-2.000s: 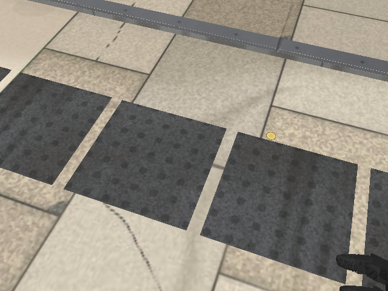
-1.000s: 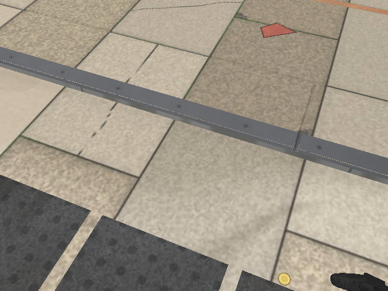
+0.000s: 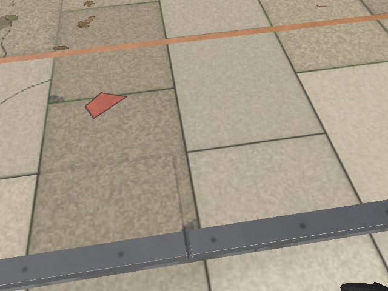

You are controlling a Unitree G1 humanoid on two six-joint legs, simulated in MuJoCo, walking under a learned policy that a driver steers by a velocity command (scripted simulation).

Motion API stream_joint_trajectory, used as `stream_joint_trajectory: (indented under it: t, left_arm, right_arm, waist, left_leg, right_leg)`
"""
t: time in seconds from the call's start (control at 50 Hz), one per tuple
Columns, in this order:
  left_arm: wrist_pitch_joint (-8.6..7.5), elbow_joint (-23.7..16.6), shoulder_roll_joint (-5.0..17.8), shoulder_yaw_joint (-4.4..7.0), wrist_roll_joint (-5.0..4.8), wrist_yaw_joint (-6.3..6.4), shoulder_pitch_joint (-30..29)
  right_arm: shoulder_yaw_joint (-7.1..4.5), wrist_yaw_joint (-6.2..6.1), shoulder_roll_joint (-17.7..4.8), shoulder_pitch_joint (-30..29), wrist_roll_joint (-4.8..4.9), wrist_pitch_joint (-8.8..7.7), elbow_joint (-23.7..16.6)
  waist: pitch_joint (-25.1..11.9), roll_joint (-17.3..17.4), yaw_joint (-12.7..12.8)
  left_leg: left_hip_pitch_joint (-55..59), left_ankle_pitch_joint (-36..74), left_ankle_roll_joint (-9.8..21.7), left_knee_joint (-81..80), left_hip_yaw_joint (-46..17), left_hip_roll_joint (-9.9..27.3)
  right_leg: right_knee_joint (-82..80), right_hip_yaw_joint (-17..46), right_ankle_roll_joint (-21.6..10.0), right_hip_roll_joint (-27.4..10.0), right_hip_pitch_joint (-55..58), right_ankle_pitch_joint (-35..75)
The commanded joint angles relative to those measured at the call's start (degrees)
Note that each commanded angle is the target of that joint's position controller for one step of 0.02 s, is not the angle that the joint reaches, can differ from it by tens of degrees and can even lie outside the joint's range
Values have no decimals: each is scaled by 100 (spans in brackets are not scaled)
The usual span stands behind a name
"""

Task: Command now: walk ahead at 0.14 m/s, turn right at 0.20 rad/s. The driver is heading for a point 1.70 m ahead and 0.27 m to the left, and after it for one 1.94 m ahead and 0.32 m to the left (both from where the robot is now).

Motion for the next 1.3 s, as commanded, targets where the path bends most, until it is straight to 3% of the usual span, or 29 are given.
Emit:
stream_joint_trajectory:
  t: [0.02, 0.04, 0.06, 0.08, 0.12, 0.18, 0.26, 0.3, 0.32, 0.36, 0.42, 0.48, 0.54, 0.56, 0.58, 0.6, 0.64, 0.7, 0.78, 0.9, 0.96, 0.98, 1.0, 1.02, 1.04, 1.06, 1.1, 1.16, 1.3]
  left_arm:
    - [-61, -244, 540, 97, 49, 20, -39]
    - [-108, -276, 375, 33, 142, 5, 379]
    - [-94, -112, 273, -32, 56, -3, 1015]
    - [-15, -70, 683, 34, 23, -24, 867]
    - [240, -114, 771, 100, -38, 30, 238]
    - [455, -35, 450, 41, -7, 80, 135]
    - [361, 320, 293, 23, 65, 50, 376]
    - [341, 215, 449, 20, 194, 48, 82]
    - [338, 234, 712, 77, 158, 71, 32]
    - [231, 318, 612, 67, 115, 67, 56]
    - [4, 353, 785, 121, 41, 59, 151]
    - [-136, 425, 827, 139, -75, 51, 219]
    - [-170, 308, 658, 90, -71, 8, -165]
    - [-221, 158, 423, 27, -77, 17, -319]
    - [-318, -5, 294, -6, -45, 45, -340]
    - [-401, -82, 533, 53, -104, 46, -484]
    - [-495, -2, 526, 63, -199, -44, -397]
    - [-478, -62, 348, 57, -85, -148, -675]
    - [-439, -255, -12, -104, -41, -242, -1259]
    - [-380, -380, 403, -39, -103, -289, -1504]
    - [-337, 136, 860, 249, -55, -221, 240]
    - [-288, 292, 1355, 366, -21, -148, 1133]
    - [-287, 362, 1556, 337, 43, -230, 1226]
    - [-329, 274, 1047, 205, -23, -269, 828]
    - [-357, 207, 805, 118, -34, -277, 380]
    - [-374, 127, 680, 63, 15, -296, -51]
    - [-419, 112, 456, -5, 129, -313, -424]
    - [-471, 321, 465, -22, 102, -291, -194]
    - [-303, 667, 488, -95, 111, -115, 589]
  right_arm:
    - [-253, -28, -875, 456, -135, -177, -188]
    - [-265, -56, -1125, 631, -255, -187, -239]
    - [-192, -61, -808, 885, -240, -95, -124]
    - [-84, -21, -449, 964, -17, -22, -59]
    - [-43, 2, -453, 511, 63, 123, -71]
    - [-55, -26, -549, -188, -27, 313, -121]
    - [-61, -127, -568, -71, 58, 393, 48]
    - [24, -126, -367, 131, 46, 370, 179]
    - [-13, -120, -466, 210, 10, 371, 181]
    - [-34, -165, -484, -12, 41, 370, 149]
    - [-43, -174, -323, 84, 145, 241, 240]
    - [-65, -51, -292, 155, 233, 9, 270]
    - [-166, 6, -476, 986, 242, -59, 668]
    - [-274, -8, -839, 1367, 222, -55, 787]
    - [-412, 27, -1315, 1987, 238, -28, 926]
    - [-336, 26, -1116, 2219, 185, -36, 965]
    - [-229, -17, -821, 1757, 148, -75, 817]
    - [-106, -55, -573, 1491, 127, 1, 756]
    - [-182, -175, -963, 1492, 168, 90, 768]
    - [-257, -168, -1085, 1658, 289, 115, 918]
    - [-179, -186, -877, 1577, 229, 184, 877]
    - [-22, -177, -441, 1770, 33, 186, 735]
    - [91, -144, 28, 2405, 194, 73, 735]
    - [-54, -103, -640, 1948, 343, -15, 740]
    - [-107, -76, -822, 1424, 404, -74, 567]
    - [-105, -111, -772, 1249, 338, -86, 548]
    - [-129, -122, -630, 1385, 219, 8, 610]
    - [-110, -147, -404, 1472, 206, 194, 667]
    - [33, -111, -68, 1, 92, 169, 125]
  waist:
    - [-814, -576, -419]
    - [-1398, 135, -255]
    - [-2073, 1139, -250]
    - [-2067, 819, -355]
    - [-1277, 208, -333]
    - [-545, 573, -120]
    - [-810, 506, -61]
    - [-624, 188, -166]
    - [-420, -195, -365]
    - [-156, -582, -265]
    - [152, -1285, -224]
    - [393, -1433, -287]
    - [116, -1038, -713]
    - [18, -141, -802]
    - [-248, 1181, -978]
    - [-200, 1159, -1078]
    - [-59, 359, -764]
    - [133, 210, -614]
    - [154, 206, -669]
    - [234, 301, -527]
    - [-773, 90, 397]
    - [-1515, -1084, 555]
    - [-2023, -2338, 137]
    - [-1293, -1420, 232]
    - [-595, -1130, 143]
    - [-324, -681, -55]
    - [-180, -837, -392]
    - [-90, -765, -517]
    - [208, -506, -110]
  left_leg:
    - [1595, 1763, 392, -513, -116, 256]
    - [2936, 3919, 895, -37, -898, 1094]
    - [3892, 4491, 1883, -35, -2060, 2069]
    - [3705, 3240, 1992, -276, -2525, 2153]
    - [2808, 643, 1594, -704, -2221, 1769]
    - [1299, -1263, 1103, -1311, -1363, 1095]
    - [1066, -2034, 952, -1226, -826, 834]
    - [745, -3066, 483, -1156, -663, 623]
    - [833, -3416, 274, -1064, -317, 277]
    - [1318, -3362, 176, -370, 53, -5]
    - [753, -2738, 223, 688, 567, -359]
    - [421, -2430, 494, 826, 410, -112]
    - [2070, -1912, 668, -128, 207, -16]
    - [2707, -2385, 948, -657, -787, 512]
    - [3661, -2538, 1585, -1377, -2640, 1468]
    - [4046, -2358, 1957, -1669, -3620, 2056]
    - [3931, -2190, 1680, -1560, -2733, 1823]
    - [3264, -1206, 1354, -1903, -1544, 1403]
    - [2466, -684, 1248, -2108, -535, 1021]
    - [2498, -468, 1019, -1908, -423, 1402]
    - [2100, 1265, 604, 459, 161, 881]
    - [949, -685, 323, 2580, 479, 433]
    - [-677, -3724, 178, 4141, -18, -429]
    - [-1344, -3530, 265, 4813, -424, -51]
    - [-1644, -2995, 397, 4865, -265, 232]
    - [-1373, -2400, 404, 4574, -181, 512]
    - [-787, -1804, 335, 4171, -202, 788]
    - [-964, -1494, 181, 4296, -75, 809]
    - [-1922, -562, -70, 2879, 290, 749]
  right_leg:
    - [912, 630, -214, -1067, -25, 3494]
    - [1877, 463, 62, -601, -777, 1926]
    - [3126, 281, 449, -233, -1586, -1259]
    - [3595, 405, 616, -382, -1848, -2160]
    - [3817, 257, 815, -680, -2151, -1710]
    - [2236, -192, 857, -863, -1314, -1162]
    - [473, -568, 619, -719, -100, 697]
    - [30, -174, 360, -1082, 97, 992]
    - [3, -67, 144, -1132, -496, -292]
    - [-416, 36, -8, -1095, -1412, -1762]
    - [-1095, 945, -291, -1672, -1078, -2047]
    - [-1166, 1519, -596, -2187, -629, -1259]
    - [-375, 714, -229, -1663, -1136, 9]
    - [729, -83, 95, -1066, -1803, 472]
    - [2303, -690, 425, -542, -2783, 37]
    - [3581, -314, 444, -577, -3768, -1215]
    - [4242, -136, 176, -1099, -4239, -568]
    - [3379, -356, 200, -1428, -3861, 262]
    - [1558, -782, 492, -1167, -2831, 1164]
    - [646, -728, 258, -989, -1933, 1772]
    - [496, -894, -130, -750, 399, 1363]
    - [315, 733, -492, -2029, 1785, 950]
    - [-929, 3616, -1282, -2991, 2686, -735]
    - [-1270, 3587, -1076, -2858, 2099, -1691]
    - [-1287, 2778, -904, -2694, 1416, -1491]
    - [-1391, 2099, -817, -2440, 686, -725]
    - [-1645, 1254, -730, -2035, -137, 176]
    - [-1842, 678, -887, -1915, -404, 886]
    - [-1970, -13, -822, -1835, -79, 1842]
